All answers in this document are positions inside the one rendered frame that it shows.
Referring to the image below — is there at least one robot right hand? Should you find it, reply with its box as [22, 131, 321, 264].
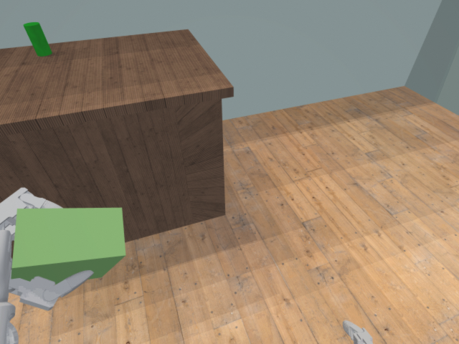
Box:
[343, 320, 373, 344]

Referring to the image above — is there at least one sponge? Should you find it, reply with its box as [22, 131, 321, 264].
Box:
[11, 208, 126, 284]

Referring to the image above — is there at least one robot left hand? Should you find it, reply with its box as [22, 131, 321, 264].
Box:
[0, 188, 94, 311]

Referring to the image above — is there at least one table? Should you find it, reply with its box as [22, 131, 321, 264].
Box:
[0, 29, 234, 259]

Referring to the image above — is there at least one left robot forearm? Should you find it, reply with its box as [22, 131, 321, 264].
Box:
[0, 302, 19, 344]

